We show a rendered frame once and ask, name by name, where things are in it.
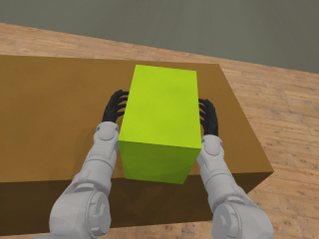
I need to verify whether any robot right forearm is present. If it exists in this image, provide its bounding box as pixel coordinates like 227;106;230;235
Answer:
196;134;274;239

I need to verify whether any robot left upper arm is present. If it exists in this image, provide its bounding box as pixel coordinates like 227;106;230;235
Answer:
30;190;112;239

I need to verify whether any robot left forearm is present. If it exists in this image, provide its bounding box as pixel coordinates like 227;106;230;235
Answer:
49;121;120;232

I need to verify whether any robot right hand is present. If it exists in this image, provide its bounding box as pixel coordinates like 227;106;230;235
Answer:
198;99;218;136

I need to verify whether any robot left hand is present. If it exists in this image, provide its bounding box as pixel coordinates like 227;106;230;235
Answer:
102;89;130;123

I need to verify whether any carton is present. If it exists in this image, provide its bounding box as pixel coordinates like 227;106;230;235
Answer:
118;65;202;184

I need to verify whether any robot right upper arm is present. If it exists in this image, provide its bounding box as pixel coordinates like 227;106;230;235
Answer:
211;201;274;239

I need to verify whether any pedestal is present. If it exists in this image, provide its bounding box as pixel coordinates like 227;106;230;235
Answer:
0;55;274;237

